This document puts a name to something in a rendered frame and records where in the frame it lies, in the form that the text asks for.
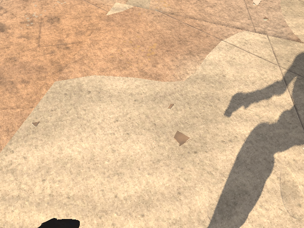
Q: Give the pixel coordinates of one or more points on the robot left hand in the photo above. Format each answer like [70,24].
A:
[61,223]

